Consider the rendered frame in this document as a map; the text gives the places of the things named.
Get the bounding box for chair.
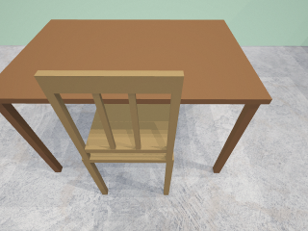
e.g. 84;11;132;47
34;70;184;195

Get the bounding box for table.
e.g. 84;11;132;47
0;19;272;173

